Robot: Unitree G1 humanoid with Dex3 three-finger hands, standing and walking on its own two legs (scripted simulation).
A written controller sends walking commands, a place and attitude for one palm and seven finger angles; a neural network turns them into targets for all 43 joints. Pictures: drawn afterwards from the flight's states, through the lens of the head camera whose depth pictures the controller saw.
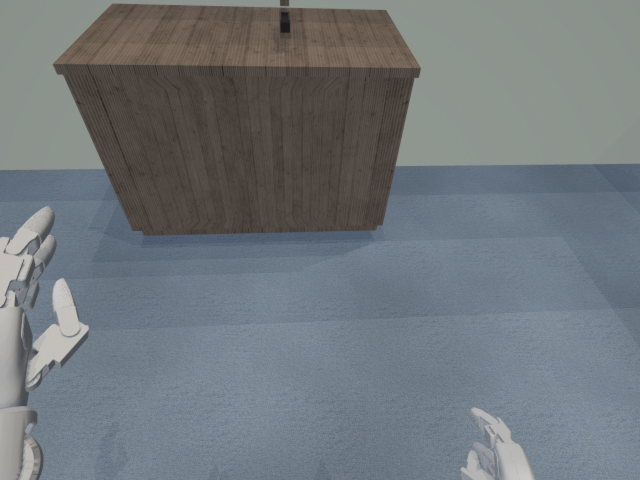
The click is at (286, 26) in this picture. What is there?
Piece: tap's lever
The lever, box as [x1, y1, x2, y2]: [280, 20, 289, 32]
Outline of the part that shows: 280,20 281,32 289,32 289,20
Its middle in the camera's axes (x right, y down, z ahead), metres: -0.11 -0.64 +1.16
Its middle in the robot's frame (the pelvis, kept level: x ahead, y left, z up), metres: +1.30 +0.19 +0.08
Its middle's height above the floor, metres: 0.85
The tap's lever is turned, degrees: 0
